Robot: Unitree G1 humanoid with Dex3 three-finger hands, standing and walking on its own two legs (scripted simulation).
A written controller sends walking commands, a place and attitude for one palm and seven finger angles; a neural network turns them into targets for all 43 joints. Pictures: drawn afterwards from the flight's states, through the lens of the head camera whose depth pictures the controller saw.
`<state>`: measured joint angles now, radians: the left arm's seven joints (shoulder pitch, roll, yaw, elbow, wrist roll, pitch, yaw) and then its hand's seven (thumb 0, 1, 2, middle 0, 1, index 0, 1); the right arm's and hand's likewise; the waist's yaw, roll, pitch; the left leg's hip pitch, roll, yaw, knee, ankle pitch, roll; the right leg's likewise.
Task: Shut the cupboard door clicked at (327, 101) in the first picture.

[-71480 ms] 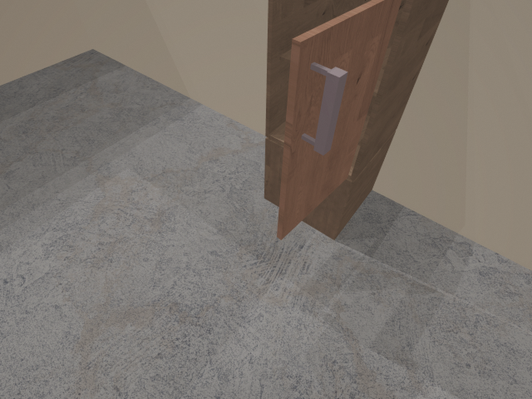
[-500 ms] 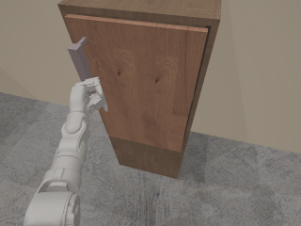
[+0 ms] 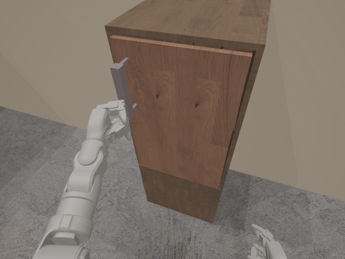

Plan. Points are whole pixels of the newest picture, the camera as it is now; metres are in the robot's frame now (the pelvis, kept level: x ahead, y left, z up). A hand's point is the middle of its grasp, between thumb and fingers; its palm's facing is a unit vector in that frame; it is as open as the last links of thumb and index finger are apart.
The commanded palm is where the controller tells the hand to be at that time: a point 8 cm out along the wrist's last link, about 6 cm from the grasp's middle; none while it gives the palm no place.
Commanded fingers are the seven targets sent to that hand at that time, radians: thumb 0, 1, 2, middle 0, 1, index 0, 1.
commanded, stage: draw the hand back to the body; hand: left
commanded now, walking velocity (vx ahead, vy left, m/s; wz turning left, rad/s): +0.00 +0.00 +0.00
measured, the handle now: (127, 89) +0.55 +0.16 +0.12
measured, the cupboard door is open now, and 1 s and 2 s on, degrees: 0 0 0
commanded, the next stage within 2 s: step back with the hand held close in 1.38 s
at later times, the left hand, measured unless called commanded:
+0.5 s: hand (75, 164) +0.26 +0.20 +0.15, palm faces +0.17 -0.96 -0.21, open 3.1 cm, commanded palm +0.23 +0.25 +0.16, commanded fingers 0.00 0.90 0.90 -0.86 -1.02 -0.86 -1.02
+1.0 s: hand (5, 188) +0.20 +0.29 +0.17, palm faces +0.44 -0.81 -0.40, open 6.1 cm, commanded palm +0.15 +0.32 +0.19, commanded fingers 0.00 0.90 0.90 -0.20 -0.30 -0.20 -0.30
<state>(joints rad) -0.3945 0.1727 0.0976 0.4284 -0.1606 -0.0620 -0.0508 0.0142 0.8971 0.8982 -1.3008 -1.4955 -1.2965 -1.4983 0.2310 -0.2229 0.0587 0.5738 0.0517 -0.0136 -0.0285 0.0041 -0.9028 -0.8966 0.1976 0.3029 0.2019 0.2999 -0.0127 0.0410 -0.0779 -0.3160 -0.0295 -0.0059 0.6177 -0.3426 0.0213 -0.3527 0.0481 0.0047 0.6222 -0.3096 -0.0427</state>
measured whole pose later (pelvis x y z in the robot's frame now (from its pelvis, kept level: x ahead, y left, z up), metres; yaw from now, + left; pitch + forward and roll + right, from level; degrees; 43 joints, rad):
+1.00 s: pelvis +0.01 +0.02 +0.02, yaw +1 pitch -4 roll -1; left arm 0.45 0.36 0.33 -0.36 -0.08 -0.04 0.08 0.01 0.89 0.90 -0.44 -0.55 -0.44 -0.56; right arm 0.21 -0.23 0.03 0.63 0.02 -0.02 -0.06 0.01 -0.90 -0.90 0.20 0.30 0.20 0.30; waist 0.06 0.08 -0.02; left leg -0.08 -0.05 -0.01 0.42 -0.27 0.05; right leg -0.09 0.03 0.01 0.39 -0.23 -0.01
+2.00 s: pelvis -0.03 +0.04 +0.01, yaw -1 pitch +1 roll -1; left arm 0.54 0.45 0.42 -0.46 -0.05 -0.17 0.12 0.01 0.89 0.90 -0.21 -0.30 -0.21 -0.30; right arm 0.20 -0.24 -0.01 0.53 0.02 0.05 -0.08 0.01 -0.90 -0.90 0.20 0.30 0.20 0.30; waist 0.00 0.00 -0.03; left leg -0.28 -0.06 0.04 0.52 -0.25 0.08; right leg -0.31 0.02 0.05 0.49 -0.20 0.02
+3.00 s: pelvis -0.12 +0.03 -0.01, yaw +3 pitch +2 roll -1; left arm 0.47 0.38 0.42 -0.56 -0.01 -0.30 0.15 0.01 0.88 0.90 -0.21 -0.30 -0.21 -0.30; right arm 0.21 -0.19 -0.02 0.61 -0.01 -0.06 -0.05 0.01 -0.90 -0.90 0.20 0.30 0.20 0.30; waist -0.02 -0.04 -0.01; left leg -0.55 -0.03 0.03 0.72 -0.38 0.02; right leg -0.46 0.03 0.05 0.63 -0.20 0.02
